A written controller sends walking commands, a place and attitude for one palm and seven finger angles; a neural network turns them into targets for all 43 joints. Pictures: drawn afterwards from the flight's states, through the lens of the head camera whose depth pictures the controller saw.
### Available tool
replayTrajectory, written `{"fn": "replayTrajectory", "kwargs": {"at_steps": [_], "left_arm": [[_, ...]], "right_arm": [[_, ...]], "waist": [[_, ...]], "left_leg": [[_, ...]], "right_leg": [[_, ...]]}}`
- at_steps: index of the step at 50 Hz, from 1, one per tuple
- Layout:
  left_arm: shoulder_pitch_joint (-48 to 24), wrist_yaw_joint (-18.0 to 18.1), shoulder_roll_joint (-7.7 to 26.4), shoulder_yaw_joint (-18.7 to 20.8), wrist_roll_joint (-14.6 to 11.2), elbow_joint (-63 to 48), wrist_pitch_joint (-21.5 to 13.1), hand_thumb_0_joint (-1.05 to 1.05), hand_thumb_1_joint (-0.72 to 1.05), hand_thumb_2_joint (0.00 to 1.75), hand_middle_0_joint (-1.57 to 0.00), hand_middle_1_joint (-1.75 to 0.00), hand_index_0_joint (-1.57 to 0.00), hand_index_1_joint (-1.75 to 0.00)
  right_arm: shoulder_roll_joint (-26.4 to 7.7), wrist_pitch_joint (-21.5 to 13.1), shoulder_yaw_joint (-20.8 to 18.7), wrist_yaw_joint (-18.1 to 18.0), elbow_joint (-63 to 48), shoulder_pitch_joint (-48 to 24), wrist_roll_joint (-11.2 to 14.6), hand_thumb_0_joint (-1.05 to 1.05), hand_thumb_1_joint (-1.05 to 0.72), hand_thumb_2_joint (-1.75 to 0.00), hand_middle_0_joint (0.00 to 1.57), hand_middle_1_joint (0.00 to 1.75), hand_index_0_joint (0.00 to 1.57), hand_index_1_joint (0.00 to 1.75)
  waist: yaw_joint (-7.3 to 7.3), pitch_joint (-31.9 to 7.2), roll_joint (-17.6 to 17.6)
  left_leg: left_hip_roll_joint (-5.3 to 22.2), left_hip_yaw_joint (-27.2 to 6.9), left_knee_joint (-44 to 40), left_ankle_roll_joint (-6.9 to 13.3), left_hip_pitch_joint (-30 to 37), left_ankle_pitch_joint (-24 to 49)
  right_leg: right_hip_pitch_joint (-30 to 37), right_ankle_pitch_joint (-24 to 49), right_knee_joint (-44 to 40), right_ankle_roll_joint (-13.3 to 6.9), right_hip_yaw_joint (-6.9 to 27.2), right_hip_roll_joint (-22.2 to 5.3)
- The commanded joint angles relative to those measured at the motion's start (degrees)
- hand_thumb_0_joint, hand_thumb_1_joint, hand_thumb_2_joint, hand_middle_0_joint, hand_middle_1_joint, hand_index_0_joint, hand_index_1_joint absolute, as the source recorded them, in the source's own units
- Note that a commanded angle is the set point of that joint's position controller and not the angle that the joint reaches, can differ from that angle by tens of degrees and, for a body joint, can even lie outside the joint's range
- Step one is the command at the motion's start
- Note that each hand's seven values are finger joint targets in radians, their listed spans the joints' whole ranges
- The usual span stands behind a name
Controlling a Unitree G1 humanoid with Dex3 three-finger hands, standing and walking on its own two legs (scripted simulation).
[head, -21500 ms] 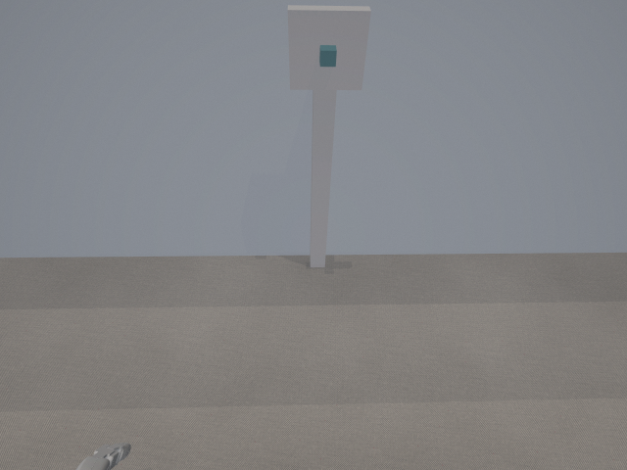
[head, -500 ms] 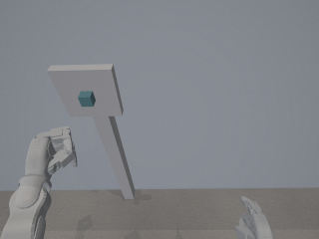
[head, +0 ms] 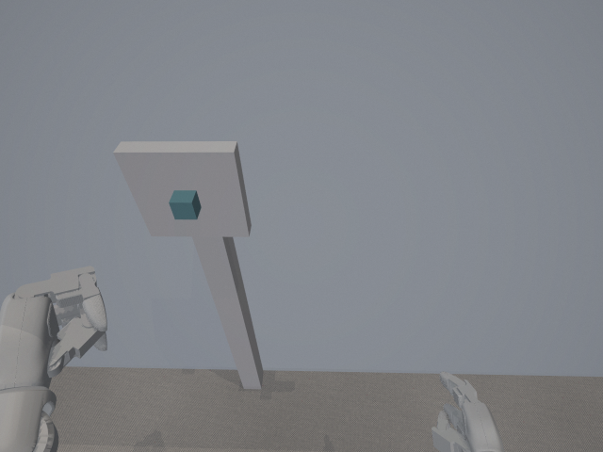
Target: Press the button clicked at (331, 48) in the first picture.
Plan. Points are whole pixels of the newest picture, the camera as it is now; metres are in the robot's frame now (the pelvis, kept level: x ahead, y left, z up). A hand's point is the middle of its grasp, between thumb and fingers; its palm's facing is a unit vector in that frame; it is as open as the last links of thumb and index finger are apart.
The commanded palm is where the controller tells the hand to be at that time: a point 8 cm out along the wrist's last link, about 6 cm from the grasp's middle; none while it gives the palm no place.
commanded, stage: draw the hand back to the body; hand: left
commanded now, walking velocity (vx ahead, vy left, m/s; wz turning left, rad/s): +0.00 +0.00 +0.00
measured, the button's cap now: (186, 203) +0.44 +0.25 +0.09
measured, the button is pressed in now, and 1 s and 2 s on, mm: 0 0 0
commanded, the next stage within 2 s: step back with the hand held close in 0.36 s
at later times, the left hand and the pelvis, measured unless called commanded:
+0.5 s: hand (96, 330) +0.18 +0.23 +0.16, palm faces +0.42 -0.82 -0.38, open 3.1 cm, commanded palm +0.13 +0.27 +0.17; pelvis +0.00 -0.01 +0.00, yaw +0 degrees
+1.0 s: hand (26, 391) +0.12 +0.26 +0.16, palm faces +0.34 -0.80 -0.49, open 3.1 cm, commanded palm +0.06 +0.30 +0.17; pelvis -0.07 +0.01 -0.01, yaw +1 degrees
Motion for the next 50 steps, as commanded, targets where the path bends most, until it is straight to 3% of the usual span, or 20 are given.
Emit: {"fn": "replayTrajectory", "kwargs": {"at_steps": [1,2,10,12,14,19,20,21,23,24,25,26,27,29,31,33,38,43,46,50], "left_arm": [[-1.12,1.11,9.69,7.77,-0.07,-15.40,-3.52,0.00,0.90,0.90,-1.30,-1.50,-1.30,-1.50],[-0.69,1.14,9.72,8.06,-0.01,-16.28,-3.58,0.00,0.90,0.90,-1.30,-1.50,-1.30,-1.50],[-1.34,1.10,8.26,6.87,0.21,-14.80,-2.71,0.00,0.90,0.90,-1.30,-1.50,-1.30,-1.50],[-1.54,1.39,8.97,7.54,0.15,-15.04,-2.88,0.00,0.90,0.90,-1.30,-1.50,-1.30,-1.50],[-1.35,1.55,9.49,8.02,0.25,-16.26,-3.10,0.00,0.90,0.90,-1.30,-1.50,-1.30,-1.50],[-0.42,1.73,9.50,8.05,0.04,-16.45,-3.04,0.00,0.90,0.90,-1.30,-1.50,-1.30,-1.50],[-0.55,1.67,10.11,8.30,0.11,-16.99,-3.10,0.00,0.90,0.90,-1.30,-1.50,-1.30,-1.50],[-0.57,1.71,9.80,8.03,0.08,-16.89,-3.18,0.00,0.90,0.90,-1.30,-1.50,-1.30,-1.50],[-0.34,1.59,9.20,7.85,-0.06,-15.79,-3.14,0.00,0.90,0.90,-1.30,-1.50,-1.30,-1.50],[-2.89,1.69,9.71,8.11,-0.07,-14.71,-3.04,0.00,0.90,0.90,-1.30,-1.50,-1.30,-1.50],[-13.43,2.37,19.73,17.87,0.20,-18.86,-6.07,0.00,0.90,0.90,-1.30,-1.50,-1.30,-1.50],[-2.42,1.58,13.55,13.45,-0.12,-13.06,-5.95,0.00,0.90,0.90,-1.30,-1.50,-1.30,-1.50],[1.99,0.99,11.37,10.80,0.03,-11.44,-5.31,0.00,0.90,0.90,-1.30,-1.50,-1.30,-1.50],[4.56,0.49,10.03,9.34,0.07,-12.54,-5.34,0.00,0.90,0.90,-1.30,-1.50,-1.30,-1.50],[7.67,0.57,10.71,10.26,-0.03,-14.46,-5.63,0.00,0.90,0.90,-1.30,-1.50,-1.30,-1.50],[8.54,0.78,11.96,11.06,-0.19,-18.06,-5.78,0.00,0.90,0.90,-1.30,-1.50,-1.30,-1.50],[10.49,1.80,15.09,14.27,-0.86,-22.38,-6.35,0.00,0.90,0.90,-1.30,-1.50,-1.30,-1.50],[11.31,2.38,14.65,14.12,-0.82,-22.24,-7.23,0.00,0.90,0.90,-1.30,-1.50,-1.30,-1.50],[11.54,2.53,13.65,13.53,-0.65,-20.46,-7.96,0.00,0.90,0.90,-1.30,-1.50,-1.30,-1.50],[10.02,2.79,13.23,13.81,0.41,-19.81,-9.55,0.00,0.90,0.90,-1.30,-1.50,-1.30,-1.50]], "right_arm": [[-5.84,-3.01,-2.76,-0.13,-10.09,-7.74,-0.03,0.00,-0.90,-0.90,0.20,0.30,0.20,0.30],[-5.70,-2.92,-2.81,-0.09,-10.18,-7.80,0.00,0.00,-0.90,-0.90,0.20,0.30,0.20,0.30],[-6.08,-2.64,-3.18,-0.26,-9.78,-7.50,-0.12,0.00,-0.90,-0.90,0.20,0.30,0.20,0.30],[-5.85,-2.49,-3.15,-0.54,-9.91,-7.49,-0.22,0.00,-0.90,-0.90,0.20,0.30,0.20,0.30],[-5.74,-2.60,-3.21,-0.61,-10.02,-7.58,-0.26,0.00,-0.90,-0.90,0.20,0.30,0.20,0.30],[-5.39,-2.82,-2.94,-0.83,-9.82,-7.90,-0.25,0.00,-0.90,-0.90,0.20,0.30,0.20,0.30],[-5.65,-3.04,-3.17,-0.87,-9.85,-8.19,-0.15,0.00,-0.90,-0.90,0.20,0.30,0.20,0.30],[-5.53,-2.99,-3.05,-0.90,-9.77,-7.82,-0.16,0.00,-0.90,-0.90,0.20,0.30,0.20,0.30],[-5.33,-2.89,-3.03,-0.79,-9.65,-7.94,-0.16,0.00,-0.90,-0.90,0.20,0.30,0.20,0.30],[-5.63,-2.77,-3.10,-0.91,-9.34,-7.83,-0.18,0.00,-0.90,-0.90,0.20,0.30,0.20,0.30],[-6.23,-1.11,-2.70,-0.51,-12.20,-6.35,0.50,0.00,-0.90,-0.90,0.20,0.30,0.20,0.30],[-6.36,-0.18,-3.67,-0.45,-10.46,-7.13,0.14,0.00,-0.90,-0.90,0.20,0.30,0.20,0.30],[-6.30,0.65,-3.79,-0.10,-10.80,-7.51,0.15,0.00,-0.90,-0.90,0.20,0.30,0.20,0.30],[-6.65,2.20,-4.34,0.30,-11.72,-7.16,0.28,0.00,-0.90,-0.90,0.20,0.30,0.20,0.30],[-6.96,3.28,-4.90,0.43,-12.28,-6.69,0.51,0.00,-0.90,-0.90,0.20,0.30,0.20,0.30],[-7.18,4.21,-5.35,0.49,-13.36,-6.50,0.83,0.00,-0.90,-0.90,0.20,0.30,0.20,0.30],[-6.84,5.09,-5.77,-0.05,-15.02,-6.31,1.46,0.00,-0.90,-0.90,0.20,0.30,0.20,0.30],[-7.50,4.39,-6.19,-0.29,-15.06,-5.65,1.62,0.00,-0.90,-0.90,0.20,0.30,0.20,0.30],[-7.79,3.43,-6.14,-0.35,-14.79,-5.76,1.62,0.00,-0.90,-0.90,0.20,0.30,0.20,0.30],[-9.01,1.83,-6.31,-0.35,-15.08,-6.10,1.57,0.00,-0.90,-0.90,0.20,0.30,0.20,0.30]], "waist": [[0.00,-5.78,0.37],[0.07,-5.68,1.60],[-0.47,-2.71,-0.32],[-0.19,-4.02,-1.34],[0.10,-6.17,0.37],[0.18,-4.72,1.39],[0.17,-4.26,0.25],[0.01,-4.40,1.79],[0.03,-2.91,0.46],[-0.19,-2.59,-0.11],[-2.69,3.57,1.21],[-2.56,1.24,-4.31],[-2.60,0.50,-6.87],[-3.10,-2.43,-5.50],[-3.15,-7.01,-2.09],[-3.25,-10.47,-1.19],[-3.13,-13.49,-1.76],[-3.28,-11.11,2.30],[-3.54,-8.04,3.19],[-3.67,-4.14,4.10]], "left_leg": [[0.62,0.25,-2.49,1.04,7.04,12.85],[0.63,0.43,-2.35,1.01,7.06,13.11],[0.56,0.61,-2.49,1.26,6.92,11.16],[0.41,0.67,-2.13,1.50,7.01,11.31],[0.25,0.86,-1.73,1.53,7.71,12.36],[0.06,1.15,-1.39,1.45,7.20,12.33],[0.09,1.29,-1.17,1.46,7.09,12.40],[0.12,1.29,-1.29,1.41,7.11,12.52],[0.17,1.19,-1.60,1.32,6.74,11.73],[0.08,1.19,-1.96,1.36,6.56,10.69],[0.54,0.20,-0.30,2.03,2.64,7.80],[0.78,-0.80,2.16,2.32,1.19,9.98],[0.87,-0.58,2.93,2.45,1.84,12.08],[1.24,0.18,3.63,2.46,2.54,15.53],[1.67,0.24,3.28,2.45,3.47,21.04],[2.14,0.40,3.54,2.43,4.30,24.70],[2.90,-0.33,3.70,2.06,2.71,26.60],[4.02,-2.23,0.65,2.28,-1.05,20.14],[4.91,-4.14,-3.23,2.81,-6.77,7.05],[6.45,-7.60,-8.76,4.33,-20.71,-16.37]], "right_leg": [[-5.06,15.07,-3.18,-1.62,-3.24,1.70],[-5.19,15.37,-3.11,-1.61,-3.19,1.66],[-7.22,13.62,-4.52,-1.30,-3.26,1.89],[-6.45,14.15,-4.03,-1.26,-3.19,1.56],[-5.46,15.35,-3.65,-1.34,-3.00,1.37],[-5.94,16.17,-4.23,-1.27,-2.89,1.37],[-6.29,16.45,-5.00,-1.22,-2.60,1.59],[-5.95,16.60,-4.32,-1.25,-2.70,1.29],[-6.73,15.56,-4.63,-1.16,-2.92,1.51],[-6.94,14.30,-4.97,-1.10,-2.85,1.56],[-12.34,16.27,-8.89,-0.57,-0.04,-0.82],[-12.59,17.84,-8.04,-0.47,-0.81,-2.26],[-13.08,20.00,-7.91,-0.18,-0.72,-2.73],[-12.37,23.93,-6.33,0.46,-1.25,-3.31],[-10.23,26.26,-3.84,0.70,-2.08,-3.06],[-9.35,27.75,-2.26,0.90,-2.14,-2.64],[-8.78,27.54,0.45,0.85,-2.35,-2.01],[-10.62,17.46,1.73,0.82,-2.47,-0.35],[-10.72,9.09,2.09,0.66,-2.18,0.41],[-5.93,-0.60,4.72,0.51,-1.43,1.73]]}}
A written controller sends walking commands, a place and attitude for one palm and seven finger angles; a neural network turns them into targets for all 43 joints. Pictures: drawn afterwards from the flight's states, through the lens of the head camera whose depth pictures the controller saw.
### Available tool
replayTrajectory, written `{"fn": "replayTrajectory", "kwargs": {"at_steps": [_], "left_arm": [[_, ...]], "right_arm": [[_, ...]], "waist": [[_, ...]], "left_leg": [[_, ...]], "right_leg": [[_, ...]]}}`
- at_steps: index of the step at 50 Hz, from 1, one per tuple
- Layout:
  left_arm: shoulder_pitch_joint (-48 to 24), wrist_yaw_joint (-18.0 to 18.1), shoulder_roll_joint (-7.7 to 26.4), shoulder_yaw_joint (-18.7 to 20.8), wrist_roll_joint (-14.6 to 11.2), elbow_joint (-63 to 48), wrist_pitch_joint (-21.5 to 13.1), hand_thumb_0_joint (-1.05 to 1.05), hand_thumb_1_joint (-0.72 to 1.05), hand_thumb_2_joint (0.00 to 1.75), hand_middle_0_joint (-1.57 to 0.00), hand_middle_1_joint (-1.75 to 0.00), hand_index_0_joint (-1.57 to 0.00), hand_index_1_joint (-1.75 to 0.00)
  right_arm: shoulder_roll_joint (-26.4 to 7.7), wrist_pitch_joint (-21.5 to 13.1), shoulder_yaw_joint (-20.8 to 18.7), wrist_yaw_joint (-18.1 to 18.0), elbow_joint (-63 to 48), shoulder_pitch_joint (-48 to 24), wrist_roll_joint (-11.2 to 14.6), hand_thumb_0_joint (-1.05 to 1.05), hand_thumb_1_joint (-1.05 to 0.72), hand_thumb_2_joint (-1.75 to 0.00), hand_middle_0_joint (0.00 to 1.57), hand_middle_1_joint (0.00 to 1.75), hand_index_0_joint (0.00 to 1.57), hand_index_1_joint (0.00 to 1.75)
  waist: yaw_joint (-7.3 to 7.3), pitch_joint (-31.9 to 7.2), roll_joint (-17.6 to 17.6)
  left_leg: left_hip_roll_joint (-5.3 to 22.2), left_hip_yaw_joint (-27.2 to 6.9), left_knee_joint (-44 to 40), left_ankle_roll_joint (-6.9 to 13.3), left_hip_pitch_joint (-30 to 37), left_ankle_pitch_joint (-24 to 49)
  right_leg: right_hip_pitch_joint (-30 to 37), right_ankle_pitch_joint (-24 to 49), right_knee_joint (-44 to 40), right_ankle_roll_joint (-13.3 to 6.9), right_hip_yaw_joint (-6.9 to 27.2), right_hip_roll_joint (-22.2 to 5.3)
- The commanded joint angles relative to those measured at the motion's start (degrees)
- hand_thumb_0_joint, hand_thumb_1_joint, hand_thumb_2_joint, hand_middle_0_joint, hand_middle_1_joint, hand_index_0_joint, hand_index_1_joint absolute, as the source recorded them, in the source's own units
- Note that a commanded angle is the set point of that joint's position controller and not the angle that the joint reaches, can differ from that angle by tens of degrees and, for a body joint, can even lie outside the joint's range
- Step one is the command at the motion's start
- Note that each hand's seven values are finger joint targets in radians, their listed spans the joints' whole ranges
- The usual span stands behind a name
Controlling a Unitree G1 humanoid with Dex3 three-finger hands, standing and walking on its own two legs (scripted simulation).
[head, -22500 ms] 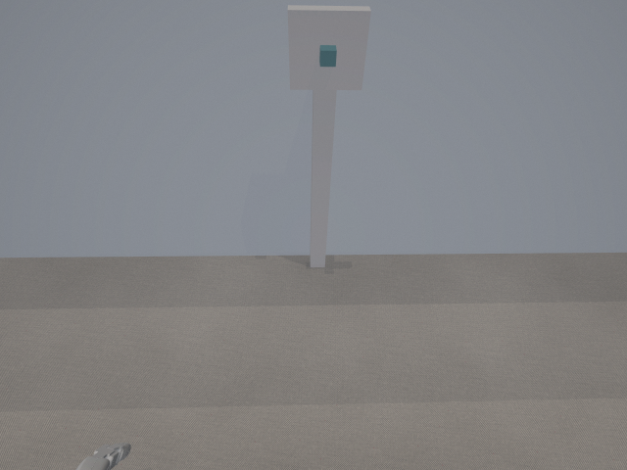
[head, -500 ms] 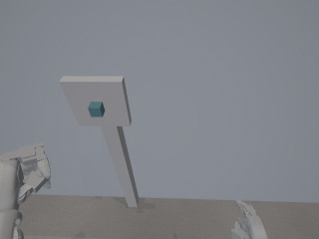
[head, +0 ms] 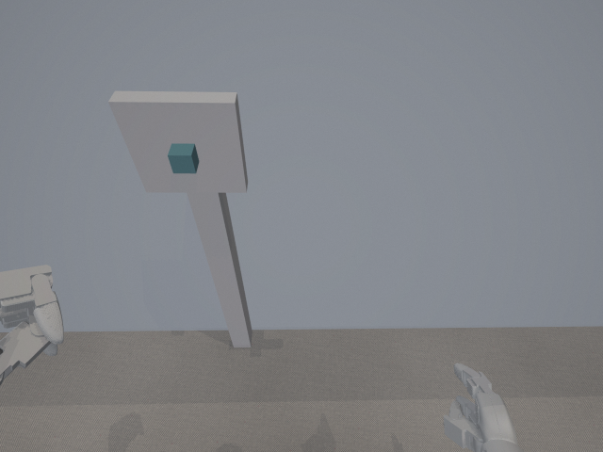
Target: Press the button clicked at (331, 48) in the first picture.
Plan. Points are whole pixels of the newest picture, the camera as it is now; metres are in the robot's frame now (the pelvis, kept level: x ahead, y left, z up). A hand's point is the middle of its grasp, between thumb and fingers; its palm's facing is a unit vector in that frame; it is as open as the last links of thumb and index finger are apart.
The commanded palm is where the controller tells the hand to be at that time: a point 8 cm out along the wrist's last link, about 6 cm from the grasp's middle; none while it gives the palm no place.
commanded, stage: step back with the hand held close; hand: left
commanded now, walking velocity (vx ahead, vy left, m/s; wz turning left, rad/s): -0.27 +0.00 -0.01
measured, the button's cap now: (184, 157) +0.51 +0.23 +0.10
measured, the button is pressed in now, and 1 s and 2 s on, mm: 0 0 0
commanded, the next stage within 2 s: stop stepping back and stand still in 0.52 s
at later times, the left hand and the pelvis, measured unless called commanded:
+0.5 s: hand out of the picture +0.08 +0.27 +0.18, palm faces +0.45 -0.80 -0.40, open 3.1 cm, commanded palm +0.01 +0.30 +0.18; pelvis -0.11 +0.01 -0.01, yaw +3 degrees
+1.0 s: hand out of the picture -0.05 +0.25 +0.17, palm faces +0.30 -0.84 -0.45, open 3.1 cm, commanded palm -0.10 +0.30 +0.18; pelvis -0.24 +0.02 +0.00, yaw -1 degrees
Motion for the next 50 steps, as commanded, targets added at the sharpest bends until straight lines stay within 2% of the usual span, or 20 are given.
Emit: {"fn": "replayTrajectory", "kwargs": {"at_steps": [1,5,9,11,13,15,16,19,26,27,30,34,36,38,40,42,44,47,49,50], "left_arm": [[0.44,1.55,6.22,6.08,1.01,-9.85,-4.65,0.00,0.90,0.90,-1.30,-1.50,-1.30,-1.50],[-0.65,1.74,7.70,7.42,1.71,-12.12,-5.88,0.00,0.90,0.90,-1.30,-1.50,-1.30,-1.50],[-1.61,3.40,8.38,6.57,0.90,-14.53,-6.24,0.00,0.90,0.90,-1.30,-1.50,-1.30,-1.50],[-3.00,3.98,7.29,5.70,1.08,-12.66,-5.36,0.00,0.90,0.90,-1.30,-1.50,-1.30,-1.50],[-6.31,4.15,7.11,5.12,1.22,-14.21,-5.43,0.00,0.90,0.90,-1.30,-1.50,-1.30,-1.50],[-9.21,4.24,7.41,5.52,1.96,-16.12,-6.58,0.00,0.90,0.90,-1.30,-1.50,-1.30,-1.50],[-9.06,4.44,7.80,7.36,2.85,-14.91,-7.04,0.00,0.90,0.90,-1.30,-1.50,-1.30,-1.50],[-6.93,3.61,6.72,6.95,2.60,-12.64,-7.90,0.00,0.90,0.90,-1.30,-1.50,-1.30,-1.50],[-0.29,1.82,6.86,5.14,-0.42,-16.73,-7.36,0.00,0.90,0.90,-1.30,-1.50,-1.30,-1.50],[-0.68,1.47,8.27,6.06,-0.63,-16.50,-7.80,0.00,0.90,0.90,-1.30,-1.50,-1.30,-1.50],[-4.13,2.51,12.94,9.41,-1.03,-16.39,-8.58,0.00,0.90,0.90,-1.30,-1.50,-1.30,-1.50],[-1.90,1.95,8.33,7.72,0.46,-10.62,-4.95,0.00,0.90,0.90,-1.30,-1.50,-1.30,-1.50],[-2.83,2.01,7.42,7.16,0.07,-9.86,-4.23,0.00,0.90,0.90,-1.30,-1.50,-1.30,-1.50],[-3.76,2.47,6.90,5.53,0.60,-11.50,-4.89,0.00,0.90,0.90,-1.30,-1.50,-1.30,-1.50],[-1.18,2.55,5.70,4.54,0.58,-7.19,-4.47,0.00,0.90,0.90,-1.30,-1.50,-1.30,-1.50],[-2.79,2.46,7.39,5.77,0.11,-14.08,-4.76,0.00,0.90,0.90,-1.30,-1.50,-1.30,-1.50],[1.28,3.00,5.97,5.04,1.06,-14.86,-4.26,0.00,0.90,0.90,-1.30,-1.50,-1.30,-1.50],[4.89,2.99,6.85,5.41,1.64,-14.64,-3.38,0.00,0.90,0.90,-1.30,-1.50,-1.30,-1.50],[4.13,2.89,7.99,6.16,2.04,-13.46,-3.04,0.00,0.90,0.90,-1.30,-1.50,-1.30,-1.50],[2.94,2.96,9.46,7.80,1.80,-13.39,-3.12,0.00,0.90,0.90,-1.30,-1.50,-1.30,-1.50]], "right_arm": [[-8.33,-4.75,-3.11,-0.51,-9.42,-5.76,-0.28,0.00,-0.90,-0.90,0.20,0.30,0.20,0.30],[-8.20,-6.24,-3.50,-0.30,-9.46,-5.16,-0.43,0.00,-0.90,-0.90,0.20,0.30,0.20,0.30],[-5.97,-6.79,-3.31,0.13,-5.90,-2.68,-0.88,0.00,-0.90,-0.90,0.20,0.30,0.20,0.30],[-5.57,-6.60,-2.94,-0.07,-4.70,-2.49,-1.42,0.00,-0.90,-0.90,0.20,0.30,0.20,0.30],[-6.88,-6.99,-2.72,-0.70,-5.31,-3.36,-1.34,0.00,-0.90,-0.90,0.20,0.30,0.20,0.30],[-8.79,-8.82,-2.70,-1.70,-6.33,-5.47,-1.60,0.00,-0.90,-0.90,0.20,0.30,0.20,0.30],[-7.10,-9.55,-2.55,-1.49,-5.01,-4.43,-2.30,0.00,-0.90,-0.90,0.20,0.30,0.20,0.30],[-7.16,-10.50,-4.28,0.77,-3.98,-3.75,-1.72,0.00,-0.90,-0.90,0.20,0.30,0.20,0.30],[-5.12,-11.00,-2.64,3.11,-3.17,-3.68,-1.93,0.00,-0.90,-0.90,0.20,0.30,0.20,0.30],[-4.96,-10.62,-2.61,3.08,-2.74,-3.48,-2.18,0.00,-0.90,-0.90,0.20,0.30,0.20,0.30],[-3.56,-8.60,-2.22,1.79,-1.17,-4.85,-2.10,0.00,-0.90,-0.90,0.20,0.30,0.20,0.30],[-3.11,-8.42,-0.92,0.30,-4.34,-6.21,-1.14,0.00,-0.90,-0.90,0.20,0.30,0.20,0.30],[-4.96,-9.11,-0.85,-0.56,-3.70,-4.84,-0.83,0.00,-0.90,-0.90,0.20,0.30,0.20,0.30],[-6.79,-11.00,-1.77,0.06,-4.01,-1.82,-0.75,0.00,-0.90,-0.90,0.20,0.30,0.20,0.30],[-6.76,-12.07,-2.11,0.85,-4.41,-1.31,-0.74,0.00,-0.90,-0.90,0.20,0.30,0.20,0.30],[-5.95,-12.12,-1.79,0.96,-4.09,-2.74,-1.62,0.00,-0.90,-0.90,0.20,0.30,0.20,0.30],[-5.98,-11.78,-1.74,1.54,-5.12,-3.74,-1.22,0.00,-0.90,-0.90,0.20,0.30,0.20,0.30],[-6.40,-10.36,-2.16,1.56,-6.73,-5.05,-0.92,0.00,-0.90,-0.90,0.20,0.30,0.20,0.30],[-5.68,-9.17,-2.72,1.27,-6.75,-4.91,-1.04,0.00,-0.90,-0.90,0.20,0.30,0.20,0.30],[-5.69,-8.54,-3.28,1.28,-5.88,-3.79,-0.98,0.00,-0.90,-0.90,0.20,0.30,0.20,0.30]], "waist": [[-0.12,-4.15,6.17],[0.06,-5.17,4.44],[-0.85,-8.12,-9.47],[-1.59,-6.97,-9.35],[-2.00,-1.95,-2.39],[-1.58,-0.34,18.08],[-1.37,-4.05,19.92],[-0.75,-7.58,9.26],[0.06,-12.25,14.94],[0.03,-11.40,11.66],[0.76,-9.13,-10.51],[-1.03,-6.94,-9.26],[-1.71,-5.90,-0.19],[-0.40,-10.47,10.02],[-0.35,-10.93,7.38],[-0.83,-10.06,11.34],[-0.44,-7.76,8.94],[-0.22,-5.59,9.28],[0.24,-4.00,0.57],[0.15,-4.35,-11.98]], "left_leg": [[6.63,-7.26,-12.72,3.57,-11.56,-24.88],[5.57,-6.27,-9.20,3.19,-13.04,-28.00],[-1.39,0.81,18.60,-1.24,8.92,-13.26],[0.03,-0.40,18.56,-0.94,11.31,-14.42],[3.24,-4.32,4.97,0.12,8.41,-17.67],[16.05,-24.06,-20.01,5.74,-12.40,-35.57],[19.32,-27.66,-24.16,8.18,-18.35,-39.89],[17.09,-18.25,-18.02,8.00,-12.36,-29.87],[10.62,-6.81,-17.18,-0.15,2.74,-18.33],[9.30,-4.21,-12.36,-1.70,4.34,-13.89],[-0.73,1.19,29.48,-4.39,3.58,-17.80],[1.80,1.54,15.82,-1.64,-3.23,-10.11],[0.46,2.90,-4.84,-0.93,6.56,2.97],[11.33,-8.43,-6.19,1.76,18.27,27.52],[13.87,-12.50,-7.35,3.06,21.25,26.77],[14.45,-17.84,-17.40,0.96,11.33,-2.89],[12.59,-12.99,-22.05,1.43,0.32,-26.28],[7.51,-5.20,-18.61,-0.11,-12.95,-35.49],[1.22,1.09,2.13,-1.25,-13.90,-29.75],[-1.96,3.92,24.78,-1.37,-10.38,-21.05]], "right_leg": [[8.01,-6.79,1.72,-0.72,-0.59,1.57],[6.12,-12.68,0.17,-1.78,1.17,1.08],[-18.29,-15.11,-13.32,-8.45,11.84,-13.07],[-22.78,-16.91,-12.30,-7.99,10.11,-13.38],[-23.12,-19.63,-5.46,-4.54,4.50,-6.91],[-7.44,-13.54,19.98,-0.56,-0.76,3.95],[-0.28,-13.91,34.58,-0.78,1.87,5.94],[-1.80,-15.15,39.47,-1.25,2.32,6.01],[2.58,-18.38,1.35,-3.80,-5.66,6.02],[2.18,-14.71,-8.48,-4.47,-3.20,3.31],[-14.55,8.93,-17.53,-12.51,18.72,-21.47],[0.41,31.45,-2.02,-9.01,5.13,-12.53],[-0.51,24.53,2.89,-4.98,1.60,-7.43],[-5.90,0.14,10.16,-1.88,-0.41,-0.85],[-9.63,-12.34,9.39,-1.65,-0.17,1.93],[-3.59,-15.19,14.36,-1.55,1.49,1.35],[3.87,-13.09,10.73,-2.36,-0.90,1.81],[14.80,-13.54,4.16,-3.48,-5.81,3.63],[9.21,-21.04,-6.25,-8.01,2.72,-2.39],[-2.55,-31.45,-16.52,-13.56,21.02,-14.80]]}}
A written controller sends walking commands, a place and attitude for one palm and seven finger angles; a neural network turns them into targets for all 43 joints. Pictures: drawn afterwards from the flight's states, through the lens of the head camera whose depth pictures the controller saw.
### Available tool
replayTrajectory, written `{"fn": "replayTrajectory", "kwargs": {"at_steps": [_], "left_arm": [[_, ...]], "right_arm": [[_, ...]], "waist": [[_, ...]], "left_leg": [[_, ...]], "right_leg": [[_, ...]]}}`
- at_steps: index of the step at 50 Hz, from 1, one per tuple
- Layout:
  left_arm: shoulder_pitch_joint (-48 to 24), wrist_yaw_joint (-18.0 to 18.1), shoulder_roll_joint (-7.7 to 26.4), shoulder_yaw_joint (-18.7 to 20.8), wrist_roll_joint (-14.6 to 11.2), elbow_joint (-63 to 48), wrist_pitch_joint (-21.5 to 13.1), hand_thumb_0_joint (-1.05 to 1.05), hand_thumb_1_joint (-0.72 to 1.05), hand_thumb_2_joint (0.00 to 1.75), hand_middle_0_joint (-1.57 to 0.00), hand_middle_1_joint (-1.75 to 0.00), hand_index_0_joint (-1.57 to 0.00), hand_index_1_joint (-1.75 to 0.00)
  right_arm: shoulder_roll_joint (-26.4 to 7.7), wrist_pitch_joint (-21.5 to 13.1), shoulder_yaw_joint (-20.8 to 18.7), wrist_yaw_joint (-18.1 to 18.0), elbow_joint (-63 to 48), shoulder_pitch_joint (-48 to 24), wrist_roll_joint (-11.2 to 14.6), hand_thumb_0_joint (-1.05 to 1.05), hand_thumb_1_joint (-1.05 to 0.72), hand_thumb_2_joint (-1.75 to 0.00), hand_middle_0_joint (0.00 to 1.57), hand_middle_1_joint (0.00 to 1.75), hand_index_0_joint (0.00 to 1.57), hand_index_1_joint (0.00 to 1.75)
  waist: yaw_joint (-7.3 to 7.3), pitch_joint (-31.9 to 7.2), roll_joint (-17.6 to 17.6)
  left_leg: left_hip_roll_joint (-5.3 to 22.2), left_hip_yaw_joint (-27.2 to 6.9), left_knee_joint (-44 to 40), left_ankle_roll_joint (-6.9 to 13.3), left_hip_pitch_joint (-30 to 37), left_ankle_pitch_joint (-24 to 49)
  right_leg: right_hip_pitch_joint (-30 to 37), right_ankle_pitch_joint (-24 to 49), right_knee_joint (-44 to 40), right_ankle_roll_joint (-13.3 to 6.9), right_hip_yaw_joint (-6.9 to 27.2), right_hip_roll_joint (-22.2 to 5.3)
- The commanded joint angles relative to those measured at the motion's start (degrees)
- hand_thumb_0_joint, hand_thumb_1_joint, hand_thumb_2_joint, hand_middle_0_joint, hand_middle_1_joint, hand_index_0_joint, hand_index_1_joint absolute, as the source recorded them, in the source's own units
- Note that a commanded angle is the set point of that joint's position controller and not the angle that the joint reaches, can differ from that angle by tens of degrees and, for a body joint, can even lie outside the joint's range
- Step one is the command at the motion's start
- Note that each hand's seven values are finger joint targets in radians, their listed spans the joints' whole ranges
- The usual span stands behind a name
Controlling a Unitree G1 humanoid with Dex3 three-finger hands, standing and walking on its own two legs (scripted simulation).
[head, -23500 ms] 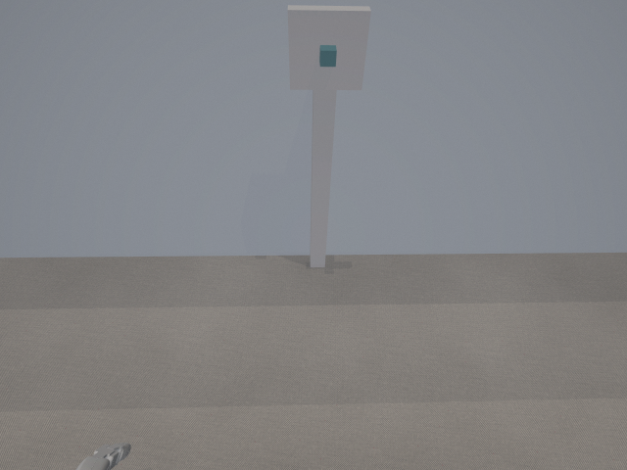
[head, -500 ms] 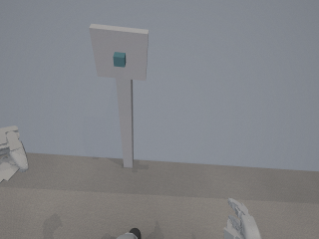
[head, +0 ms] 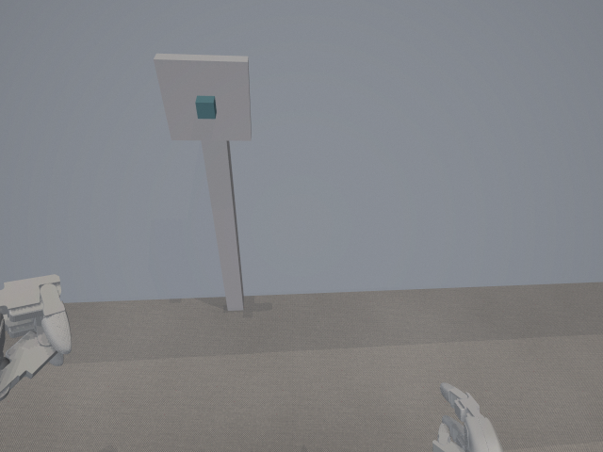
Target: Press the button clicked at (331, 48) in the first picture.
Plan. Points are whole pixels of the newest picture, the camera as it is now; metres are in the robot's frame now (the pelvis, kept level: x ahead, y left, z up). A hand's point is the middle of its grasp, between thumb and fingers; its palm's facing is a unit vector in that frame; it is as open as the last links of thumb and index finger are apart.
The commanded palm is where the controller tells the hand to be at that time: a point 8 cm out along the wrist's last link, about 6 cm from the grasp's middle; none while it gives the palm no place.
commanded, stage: stop stepping back and stand still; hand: left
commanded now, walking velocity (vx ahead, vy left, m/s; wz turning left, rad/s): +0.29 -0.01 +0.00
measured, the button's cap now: (206, 106) +0.75 +0.22 +0.10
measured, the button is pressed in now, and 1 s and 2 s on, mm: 0 0 0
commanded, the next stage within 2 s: let the arm hang, fingers relaxed in 0.68 s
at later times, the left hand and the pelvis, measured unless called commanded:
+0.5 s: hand out of the picture +0.09 +0.23 +0.17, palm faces +0.43 -0.75 -0.50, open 3.1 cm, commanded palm +0.04 +0.27 +0.18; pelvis -0.07 -0.02 -0.02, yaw +4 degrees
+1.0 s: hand out of the picture +0.06 +0.21 -0.12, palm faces +0.10 -0.96 -0.28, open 3.1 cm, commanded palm none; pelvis -0.06 +0.00 -0.02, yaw +7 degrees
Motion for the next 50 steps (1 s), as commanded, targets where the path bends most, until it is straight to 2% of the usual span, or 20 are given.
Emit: {"fn": "replayTrajectory", "kwargs": {"at_steps": [1,6,10,12,13,15,19,21,22,23,24,26,30,35,38,39,42,44,46,50], "left_arm": [[-5.06,1.53,8.49,7.67,-0.55,-12.61,-3.45,0.00,0.90,0.90,-1.30,-1.50,-1.30,-1.50],[-8.76,1.90,6.54,6.24,0.48,-3.38,-3.95,0.00,0.90,0.90,-1.30,-1.50,-1.30,-1.50],[-14.19,2.71,4.14,1.93,0.55,-5.08,-4.43,0.00,0.90,0.90,-1.30,-1.50,-1.30,-1.50],[-17.50,3.23,5.22,3.05,1.57,-10.67,-5.76,0.00,0.90,0.90,-1.30,-1.50,-1.30,-1.50],[-18.63,3.11,7.64,5.28,2.69,-11.93,-6.36,0.00,0.90,0.90,-1.30,-1.50,-1.30,-1.50],[-12.23,2.34,10.96,9.45,2.06,-10.43,-6.48,0.00,0.90,0.90,-1.30,-1.50,-1.30,-1.50],[-2.22,2.17,6.80,7.44,0.80,-8.62,-6.14,0.00,0.90,0.90,-1.30,-1.50,-1.30,-1.50],[-0.91,2.00,7.09,7.55,0.87,-6.89,-5.24,0.00,0.90,0.90,-1.30,-1.50,-1.30,-1.50],[-2.00,1.79,7.64,7.75,1.04,-6.71,-4.84,0.00,0.90,0.90,-1.30,-1.50,-1.30,-1.50],[-4.28,1.66,9.78,9.04,0.61,-6.81,-4.50,0.00,0.90,0.90,-1.30,-1.50,-1.30,-1.50],[-8.86,1.06,9.81,9.28,0.03,-7.67,-5.99,0.00,0.90,0.90,-1.30,-1.50,-1.30,-1.50],[-7.41,1.19,9.05,10.64,0.11,-3.22,-6.92,0.00,0.90,0.90,-1.30,-1.50,-1.30,-1.50],[-8.70,0.95,6.01,5.97,-0.02,-4.59,-7.76,0.00,0.90,0.90,-1.30,-1.50,-1.30,-1.50],[-7.52,2.93,5.58,4.84,0.89,-4.99,-7.17,0.00,0.90,0.90,-1.30,-1.50,-1.30,-1.50],[-8.10,3.01,5.90,5.68,0.71,-10.29,-8.24,0.00,0.90,0.90,-1.30,-1.50,-1.30,-1.50],[-11.51,-5.72,-5.00,-14.28,6.18,38.69,3.74,0.00,0.90,0.90,-1.30,-1.50,-1.30,-1.50],[-13.24,-7.09,-8.94,-15.43,4.22,40.94,10.07,0.00,0.90,0.90,-1.19,-1.38,-1.19,-1.38],[-14.45,-7.36,-6.38,-15.30,4.21,47.87,9.66,0.00,0.90,0.90,-1.12,-1.30,-1.12,-1.30],[-15.89,-7.57,-1.77,-15.30,4.40,55.57,9.24,0.00,0.90,0.90,-1.04,-1.22,-1.04,-1.22],[-24.14,-7.13,-0.61,-16.58,3.45,68.65,9.75,0.00,0.90,0.90,-0.90,-1.06,-0.90,-1.06]], "right_arm": [[-8.51,-0.76,-5.12,-0.85,-7.32,-8.11,0.01,0.00,-0.90,-0.90,0.20,0.30,0.20,0.30],[-7.01,-2.03,-3.56,-2.04,-5.43,-7.25,-0.63,0.00,-0.90,-0.90,0.20,0.30,0.20,0.30],[-8.56,-4.56,-3.34,-3.67,-4.81,-6.06,-0.56,0.00,-0.90,-0.90,0.20,0.30,0.20,0.30],[-9.57,-5.38,-3.31,-2.84,-5.68,-4.56,-0.80,0.00,-0.90,-0.90,0.20,0.30,0.20,0.30],[-8.34,-6.04,-3.47,-2.14,-5.78,-5.45,-0.92,0.00,-0.90,-0.90,0.20,0.30,0.20,0.30],[-7.95,-5.99,-4.28,-0.63,-4.94,-6.29,-0.31,0.00,-0.90,-0.90,0.20,0.30,0.20,0.30],[-7.70,-4.98,-3.78,-0.40,-5.45,-7.33,-0.33,0.00,-0.90,-0.90,0.20,0.30,0.20,0.30],[-7.55,-3.91,-3.91,-0.87,-5.89,-7.67,-0.29,0.00,-0.90,-0.90,0.20,0.30,0.20,0.30],[-6.73,-3.22,-4.42,-0.78,-5.99,-7.94,0.12,0.00,-0.90,-0.90,0.20,0.30,0.20,0.30],[-7.40,-2.97,-5.17,-0.73,-6.79,-9.42,0.34,0.00,-0.90,-0.90,0.20,0.30,0.20,0.30],[-8.20,-3.37,-5.11,-0.85,-4.91,-7.91,-0.65,0.00,-0.90,-0.90,0.20,0.30,0.20,0.30],[-6.55,-3.74,-4.41,-0.41,-2.50,-5.09,-0.67,0.00,-0.90,-0.90,0.20,0.30,0.20,0.30],[-6.72,-3.88,-3.99,-1.47,-3.46,-7.95,-0.29,0.00,-0.90,-0.90,0.20,0.30,0.20,0.30],[-7.22,-6.25,-4.23,-2.85,-4.06,-6.95,-0.68,0.00,-0.90,-0.90,0.20,0.30,0.20,0.30],[-9.28,-5.99,-4.77,-2.39,-5.74,-6.13,-0.77,0.00,-0.90,-0.90,0.20,0.30,0.20,0.30],[-19.39,-4.94,-7.04,4.20,7.45,-4.30,-1.43,0.00,-0.90,-0.90,0.20,0.30,0.20,0.30],[-11.15,0.08,-4.80,3.32,4.78,-4.11,-1.36,0.00,-0.90,-0.90,0.20,0.30,0.20,0.30],[-10.76,1.17,-3.95,3.13,4.27,-5.23,-1.51,0.00,-0.90,-0.90,0.20,0.30,0.20,0.30],[-8.18,2.33,-3.95,2.91,4.64,-4.19,-1.18,0.00,-0.90,-0.90,0.20,0.30,0.20,0.30],[-7.84,5.57,-3.95,3.09,10.17,-1.23,-1.44,0.00,-0.90,-0.90,0.20,0.30,0.20,0.30]], "waist": [[2.45,0.91,-12.35],[0.80,1.12,-3.77],[0.49,0.17,2.42],[0.43,2.65,25.44],[0.53,5.14,19.51],[1.83,2.40,11.23],[2.92,0.82,17.24],[3.89,-0.52,8.43],[3.92,1.08,-5.07],[3.96,2.41,-18.50],[1.41,4.24,-10.37],[0.26,-2.51,-3.50],[0.89,0.67,-6.03],[2.61,-0.70,-4.19],[2.72,-1.94,11.82],[-1.33,4.07,13.78],[1.68,-3.55,9.57],[3.91,-5.40,-0.44],[3.28,-6.21,-15.09],[0.41,-0.43,-9.82]], "left_leg": [[-0.74,-2.61,38.38,-2.44,-13.64,-12.30],[4.69,-0.94,25.11,-0.31,2.51,-9.87],[2.75,1.54,-0.87,1.11,10.71,-12.16],[19.72,-29.44,-16.92,9.36,10.86,-30.62],[23.32,-33.58,-20.44,13.33,3.18,-29.09],[20.76,-28.34,-17.94,12.42,-2.98,-30.42],[13.49,-9.58,-12.37,5.52,-14.69,-27.07],[8.78,-4.03,2.04,2.31,-19.17,-25.60],[2.54,1.39,21.10,0.45,-20.63,-20.70],[-0.33,-2.44,38.92,-0.60,-25.16,-18.32],[1.41,-5.68,45.05,-1.24,-22.85,-10.78],[3.34,-6.18,42.89,-2.08,-17.87,-6.03],[4.14,-2.04,24.60,-1.33,-5.34,-2.18],[1.63,2.64,-0.81,0.63,10.03,-3.69],[12.25,-12.93,-8.16,4.69,14.71,-0.80],[14.31,-13.94,0.51,5.88,5.81,24.62],[14.77,-11.52,-1.80,5.40,0.40,29.11],[11.25,-9.14,2.18,3.83,-1.26,21.63],[1.93,-1.93,10.14,-1.23,-1.02,1.21],[2.01,-2.23,8.13,-1.23,5.92,-0.81]], "right_leg": [[-7.69,-21.61,-22.88,-11.52,31.31,-23.59],[-22.61,-26.03,-19.53,-5.68,13.52,-16.98],[-14.57,-15.99,-4.18,-2.94,6.13,-10.78],[-23.77,-8.21,25.13,2.93,-1.52,0.05],[-23.57,-4.15,36.09,2.86,3.53,-1.56],[-19.08,-0.98,38.17,2.69,4.84,-3.81],[5.96,-1.82,12.79,1.83,-2.92,-2.08],[14.85,-5.64,0.76,0.76,-1.26,-1.77],[10.17,-13.24,-10.83,-2.74,14.18,-9.70],[4.11,-19.55,-22.36,-7.89,40.89,-23.44],[0.58,-4.96,-21.78,-7.48,37.45,-23.83],[0.82,-7.01,-18.91,-7.61,32.69,-21.73],[-7.70,-4.51,-18.75,-4.52,14.55,-17.47],[-5.45,-5.80,-14.68,-3.07,10.78,-14.52],[-8.10,4.21,0.74,1.53,5.86,-6.27],[-15.06,15.42,13.59,3.89,-1.54,-7.24],[-6.71,-5.17,14.27,3.46,2.40,-4.37],[0.82,8.33,7.01,2.39,3.22,-4.74],[2.88,30.68,-4.35,-1.78,14.37,-14.30],[-4.72,18.57,-7.98,-3.19,12.13,-12.71]]}}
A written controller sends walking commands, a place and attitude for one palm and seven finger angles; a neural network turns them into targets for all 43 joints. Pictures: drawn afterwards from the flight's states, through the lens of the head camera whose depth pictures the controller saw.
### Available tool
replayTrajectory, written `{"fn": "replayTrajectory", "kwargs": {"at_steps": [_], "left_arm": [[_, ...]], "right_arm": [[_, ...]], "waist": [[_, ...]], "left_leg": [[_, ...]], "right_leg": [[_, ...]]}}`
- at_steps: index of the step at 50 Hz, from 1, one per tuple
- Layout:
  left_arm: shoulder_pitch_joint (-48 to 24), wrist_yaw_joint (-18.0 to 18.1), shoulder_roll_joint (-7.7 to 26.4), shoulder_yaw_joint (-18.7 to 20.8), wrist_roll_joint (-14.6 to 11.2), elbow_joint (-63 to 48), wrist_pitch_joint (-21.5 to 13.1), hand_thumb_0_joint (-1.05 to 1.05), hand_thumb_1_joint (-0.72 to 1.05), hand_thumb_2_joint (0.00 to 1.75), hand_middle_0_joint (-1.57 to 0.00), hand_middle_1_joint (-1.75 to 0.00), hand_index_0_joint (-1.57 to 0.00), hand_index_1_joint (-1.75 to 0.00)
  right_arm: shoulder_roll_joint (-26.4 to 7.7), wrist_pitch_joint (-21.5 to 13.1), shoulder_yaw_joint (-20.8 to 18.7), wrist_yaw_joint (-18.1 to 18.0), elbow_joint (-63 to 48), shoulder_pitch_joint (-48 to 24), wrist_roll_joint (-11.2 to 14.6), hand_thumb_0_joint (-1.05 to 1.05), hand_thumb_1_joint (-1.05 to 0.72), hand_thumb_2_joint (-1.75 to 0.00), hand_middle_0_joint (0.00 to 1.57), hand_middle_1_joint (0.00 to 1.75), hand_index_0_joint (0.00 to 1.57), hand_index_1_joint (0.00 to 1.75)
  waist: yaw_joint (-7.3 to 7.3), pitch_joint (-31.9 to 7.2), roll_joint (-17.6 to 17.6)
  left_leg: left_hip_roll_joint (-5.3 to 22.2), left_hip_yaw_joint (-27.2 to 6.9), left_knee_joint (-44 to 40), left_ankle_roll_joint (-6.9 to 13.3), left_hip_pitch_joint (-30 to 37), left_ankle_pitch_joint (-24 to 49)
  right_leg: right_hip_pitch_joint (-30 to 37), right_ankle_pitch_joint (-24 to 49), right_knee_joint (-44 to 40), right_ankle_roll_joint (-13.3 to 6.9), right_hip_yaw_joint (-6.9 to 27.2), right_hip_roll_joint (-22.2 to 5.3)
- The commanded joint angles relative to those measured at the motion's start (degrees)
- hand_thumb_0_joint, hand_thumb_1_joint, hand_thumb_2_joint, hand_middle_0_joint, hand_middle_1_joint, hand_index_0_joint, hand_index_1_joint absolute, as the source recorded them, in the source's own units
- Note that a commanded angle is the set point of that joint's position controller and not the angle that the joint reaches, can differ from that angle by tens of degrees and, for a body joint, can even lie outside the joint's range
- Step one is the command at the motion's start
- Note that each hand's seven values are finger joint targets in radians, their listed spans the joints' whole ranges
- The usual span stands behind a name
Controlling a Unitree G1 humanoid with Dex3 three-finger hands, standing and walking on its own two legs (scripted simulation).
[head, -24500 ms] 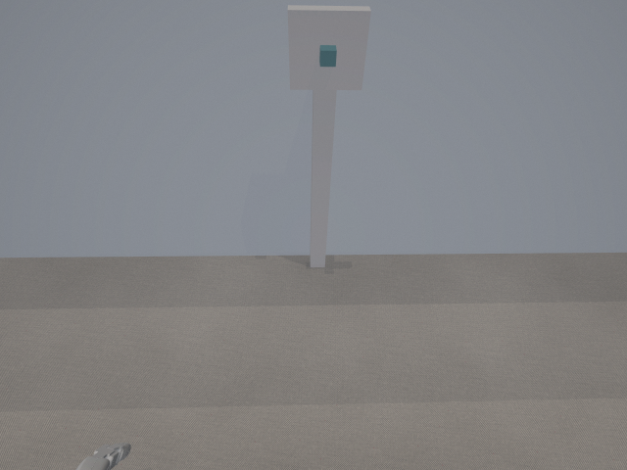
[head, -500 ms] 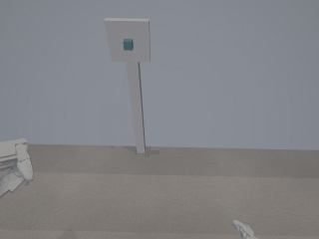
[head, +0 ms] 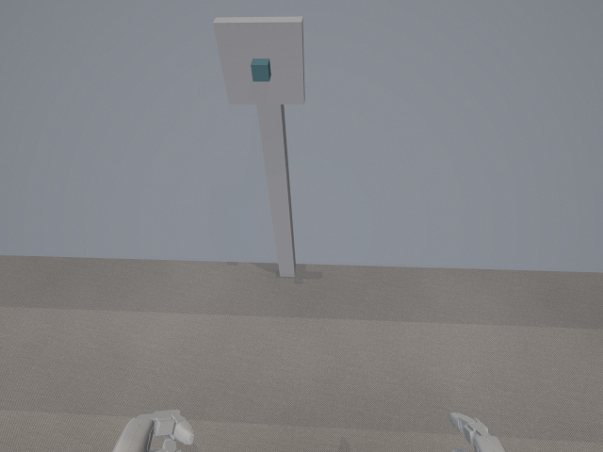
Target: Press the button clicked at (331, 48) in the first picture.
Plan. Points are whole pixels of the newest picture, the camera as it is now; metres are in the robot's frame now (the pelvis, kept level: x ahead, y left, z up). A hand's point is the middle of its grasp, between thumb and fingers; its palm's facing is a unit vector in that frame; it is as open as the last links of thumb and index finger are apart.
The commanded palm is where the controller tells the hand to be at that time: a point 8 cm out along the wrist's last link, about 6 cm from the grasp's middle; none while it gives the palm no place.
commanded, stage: let the arm hang, fingers relaxed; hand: left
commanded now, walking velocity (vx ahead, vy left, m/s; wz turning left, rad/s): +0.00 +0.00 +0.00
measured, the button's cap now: (261, 69) +0.83 +0.11 +0.11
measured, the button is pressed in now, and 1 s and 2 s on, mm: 0 0 0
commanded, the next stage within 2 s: stand and wait in 0.88 s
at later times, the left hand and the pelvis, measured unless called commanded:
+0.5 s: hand out of the picture +0.01 +0.21 -0.15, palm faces +0.00 -0.97 -0.23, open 6.7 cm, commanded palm none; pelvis +0.00 +0.02 +0.02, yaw -2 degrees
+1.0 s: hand out of the picture +0.01 +0.19 -0.15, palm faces +0.00 -0.98 -0.20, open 7.4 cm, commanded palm none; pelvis +0.00 +0.01 +0.02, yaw -2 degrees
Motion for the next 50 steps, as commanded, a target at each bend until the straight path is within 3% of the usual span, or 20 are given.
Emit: {"fn": "replayTrajectory", "kwargs": {"at_steps": [1,2,4,5,6,8,10,12,19,22,26,39,50], "left_arm": [[-1.28,0.99,10.23,2.53,-0.74,3.73,-2.86,0.00,0.90,0.90,-0.86,-1.02,-0.86,-1.02],[-0.58,1.10,9.39,2.17,-0.95,6.31,-3.04,0.00,0.90,0.90,-0.82,-0.98,-0.82,-0.98],[1.92,1.48,6.83,2.64,-1.12,10.32,-3.05,0.00,0.90,0.90,-0.75,-0.90,-0.75,-0.90],[1.94,1.62,7.09,2.66,-1.11,11.92,-2.97,0.00,0.90,0.90,-0.71,-0.86,-0.71,-0.86],[1.80,1.54,7.05,2.25,-1.25,13.93,-2.91,0.00,0.90,0.90,-0.68,-0.82,-0.68,-0.82],[1.09,1.42,6.73,1.92,-1.29,17.07,-3.00,0.00,0.90,0.90,-0.60,-0.74,-0.60,-0.74],[0.47,1.41,6.89,1.56,-1.30,19.58,-3.02,0.00,0.90,0.90,-0.53,-0.66,-0.53,-0.66],[0.08,1.40,6.75,1.25,-1.37,21.94,-2.92,0.00,0.90,0.90,-0.46,-0.58,-0.46,-0.58],[0.97,1.61,6.18,0.76,-1.41,28.01,-2.88,0.00,0.90,0.90,-0.20,-0.30,-0.20,-0.30],[1.22,1.72,5.52,0.73,-1.30,29.43,-2.64,0.00,0.90,0.90,-0.20,-0.30,-0.20,-0.30],[1.86,1.87,4.85,0.83,-1.22,30.67,-2.75,0.00,0.90,0.90,-0.20,-0.30,-0.20,-0.30],[1.88,2.15,3.18,1.28,-1.26,31.81,-3.38,0.00,0.90,0.90,-0.20,-0.30,-0.20,-0.30],[1.60,2.19,3.74,1.57,-1.25,32.25,-3.62,0.00,0.90,0.90,-0.20,-0.30,-0.20,-0.30]], "right_arm": [[-4.65,0.36,-1.80,-0.26,-0.21,4.20,-0.08,0.00,-0.90,-0.90,0.20,0.30,0.20,0.30],[-4.49,0.04,-1.37,-0.37,1.14,3.86,-0.04,0.00,-0.90,-0.90,0.20,0.30,0.20,0.30],[-4.03,-0.11,-1.36,-0.85,3.03,3.58,-0.40,0.00,-0.90,-0.90,0.20,0.30,0.20,0.30],[-3.82,0.14,-1.35,-1.01,3.41,3.65,-0.28,0.00,-0.90,-0.90,0.20,0.30,0.20,0.30],[-3.47,0.30,-1.08,-1.14,4.54,4.06,-0.22,0.00,-0.90,-0.90,0.20,0.30,0.20,0.30],[-2.82,0.45,-1.35,-1.42,6.43,5.84,-0.04,0.00,-0.90,-0.90,0.20,0.30,0.20,0.30],[-3.43,0.60,-1.47,-1.51,7.97,6.88,0.17,0.00,-0.90,-0.90,0.20,0.30,0.20,0.30],[-3.19,0.64,-1.25,-1.56,9.76,8.12,0.19,0.00,-0.90,-0.90,0.20,0.30,0.20,0.30],[-2.72,0.52,-1.05,-1.69,14.12,10.39,0.18,0.00,-0.90,-0.90,0.20,0.30,0.20,0.30],[-1.99,0.76,-1.06,-1.69,15.29,10.86,0.07,0.00,-0.90,-0.90,0.20,0.30,0.20,0.30],[-1.33,0.69,-1.21,-1.74,16.25,11.69,0.07,0.00,-0.90,-0.90,0.20,0.30,0.20,0.30],[0.84,0.27,-1.42,-2.09,18.13,12.80,0.20,0.00,-0.90,-0.90,0.20,0.30,0.20,0.30],[-0.32,0.26,-1.80,-2.27,18.47,11.66,0.36,0.00,-0.90,-0.90,0.20,0.30,0.20,0.30]], "waist": [[-0.42,-2.49,-6.56],[0.14,-3.45,-0.29],[1.65,-5.14,10.81],[1.91,-4.34,11.60],[1.94,-4.63,10.55],[1.50,-4.55,4.54],[1.35,-3.48,0.79],[1.10,-1.64,0.00],[1.09,1.58,-0.15],[1.04,4.53,0.51],[1.14,4.49,-0.56],[0.83,3.39,-0.49],[0.81,3.24,-0.53]], "left_leg": [[2.01,-1.40,-5.06,1.02,6.50,10.66],[3.61,-2.53,-7.55,1.19,8.29,16.10],[6.01,-4.59,-9.83,2.16,7.62,17.52],[6.17,-4.95,-10.44,2.31,5.99,16.56],[6.11,-4.44,-11.24,2.20,5.80,14.34],[5.93,-4.41,-12.29,1.89,6.13,10.17],[6.28,-4.60,-13.36,1.90,7.02,8.51],[6.26,-4.55,-14.91,1.89,6.79,6.82],[6.18,-4.43,-17.85,1.85,7.08,3.11],[6.02,-4.60,-19.11,1.81,5.58,-1.25],[6.04,-4.41,-19.23,1.90,5.58,-1.54],[5.58,-3.11,-17.48,1.66,7.52,4.43],[5.87,-2.92,-17.02,1.51,8.72,5.78]], "right_leg": [[2.36,17.02,-15.10,-3.47,8.59,-7.35],[3.42,18.06,-13.23,-2.22,7.01,-5.36],[6.53,13.96,-12.75,-1.28,4.41,-3.16],[8.23,13.24,-13.26,-1.02,3.63,-2.61],[9.42,12.78,-14.21,-1.17,3.71,-2.72],[9.87,11.82,-16.16,-1.51,4.18,-3.00],[8.96,10.20,-17.46,-1.58,4.41,-3.01],[8.53,8.18,-18.70,-1.50,4.33,-3.28],[7.22,4.99,-20.29,-1.47,4.55,-3.22],[5.43,1.94,-20.81,-1.35,4.65,-2.89],[5.45,2.33,-20.64,-1.21,4.56,-2.91],[5.73,6.19,-20.44,-1.23,4.95,-3.35],[5.78,6.86,-20.97,-1.32,5.25,-3.21]]}}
